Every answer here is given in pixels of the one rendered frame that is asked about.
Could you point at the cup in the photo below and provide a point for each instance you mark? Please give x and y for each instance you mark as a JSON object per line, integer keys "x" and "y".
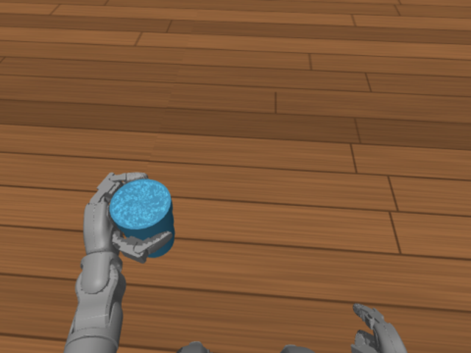
{"x": 142, "y": 209}

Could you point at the left robot hand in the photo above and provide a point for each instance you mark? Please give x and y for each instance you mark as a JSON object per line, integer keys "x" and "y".
{"x": 100, "y": 232}

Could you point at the left robot arm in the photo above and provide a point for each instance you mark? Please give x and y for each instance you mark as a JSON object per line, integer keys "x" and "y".
{"x": 96, "y": 327}

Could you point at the right robot hand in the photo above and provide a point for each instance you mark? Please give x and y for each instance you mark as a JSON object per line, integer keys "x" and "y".
{"x": 385, "y": 339}

